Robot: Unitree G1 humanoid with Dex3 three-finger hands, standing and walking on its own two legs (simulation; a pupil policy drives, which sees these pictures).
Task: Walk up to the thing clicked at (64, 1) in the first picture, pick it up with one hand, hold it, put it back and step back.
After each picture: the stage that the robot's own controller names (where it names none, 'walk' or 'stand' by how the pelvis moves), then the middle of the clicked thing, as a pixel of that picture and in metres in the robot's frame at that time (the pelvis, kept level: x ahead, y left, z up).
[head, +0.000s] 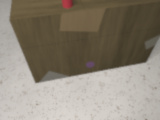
stand; out of the picture +1.01 +0.10 +0.06
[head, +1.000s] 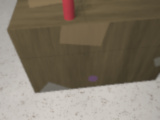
rise first; out of the picture +0.90 +0.13 +0.08
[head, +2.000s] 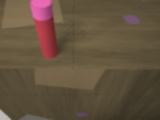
walk; (46, 31) +0.52 +0.19 +0.07
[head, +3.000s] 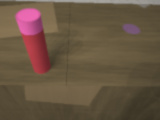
stand; (36, 45) +0.45 +0.18 +0.09
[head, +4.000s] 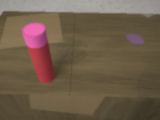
stand; (41, 57) +0.43 +0.17 +0.07
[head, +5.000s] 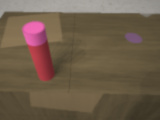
stand; (41, 54) +0.44 +0.18 +0.06
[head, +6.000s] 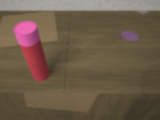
stand; (34, 55) +0.44 +0.20 +0.06
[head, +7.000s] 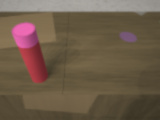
stand; (33, 56) +0.43 +0.20 +0.06
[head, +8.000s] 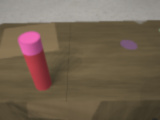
rise first; (37, 64) +0.42 +0.20 +0.07
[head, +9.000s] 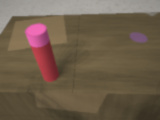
go down; (44, 56) +0.44 +0.19 +0.07
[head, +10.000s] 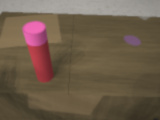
go down; (40, 55) +0.44 +0.17 +0.07
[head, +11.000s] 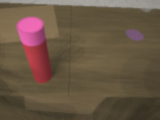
go down; (37, 55) +0.41 +0.16 +0.08
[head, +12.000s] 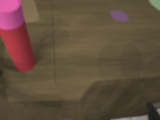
close in; (17, 40) +0.44 +0.18 +0.11
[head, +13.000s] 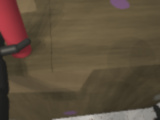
close; (9, 20) +0.49 +0.19 +0.14
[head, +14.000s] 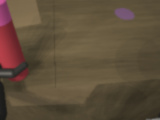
lift; (6, 44) +0.41 +0.21 +0.13
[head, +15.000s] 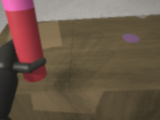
lift; (26, 38) +0.35 +0.16 +0.25
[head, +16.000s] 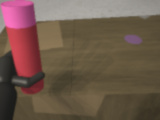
hold; (26, 51) +0.33 +0.16 +0.22
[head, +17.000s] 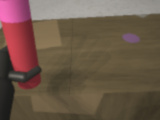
crouch; (22, 46) +0.34 +0.17 +0.23
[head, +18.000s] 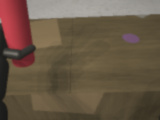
crouch; (16, 24) +0.39 +0.19 +0.26
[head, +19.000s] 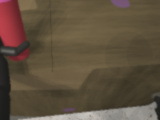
lower; (9, 22) +0.48 +0.19 +0.13
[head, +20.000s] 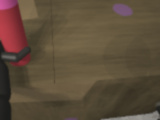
lower; (10, 28) +0.46 +0.19 +0.13
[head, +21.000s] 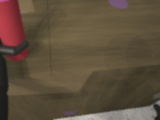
lower; (9, 22) +0.48 +0.19 +0.13
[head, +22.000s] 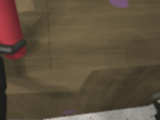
lower; (6, 20) +0.48 +0.19 +0.14
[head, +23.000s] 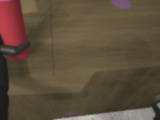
loosen; (10, 22) +0.48 +0.18 +0.14
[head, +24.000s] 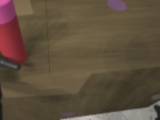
withdraw; (7, 34) +0.44 +0.18 +0.13
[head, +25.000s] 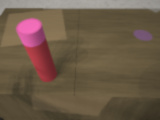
sink last; (40, 55) +0.41 +0.18 +0.10
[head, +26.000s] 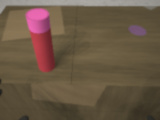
stand; (43, 44) +0.46 +0.18 +0.10
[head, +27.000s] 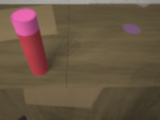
stand; (33, 46) +0.44 +0.19 +0.11
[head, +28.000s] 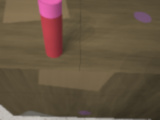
walk; (52, 29) +0.51 +0.11 +0.08
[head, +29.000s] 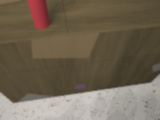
walk; out of the picture +0.63 +0.20 +0.09
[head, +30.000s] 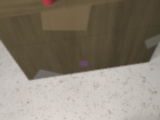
walk; out of the picture +0.93 +0.25 +0.08
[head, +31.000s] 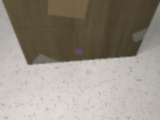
stand; out of the picture +1.18 +0.22 +0.08
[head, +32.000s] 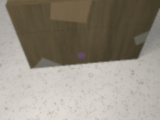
stand; out of the picture +1.17 +0.20 +0.06
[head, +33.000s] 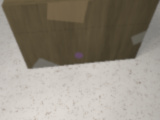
stand; out of the picture +1.17 +0.22 +0.06
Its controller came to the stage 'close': yes
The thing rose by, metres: 0.20
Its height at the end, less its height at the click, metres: +0.00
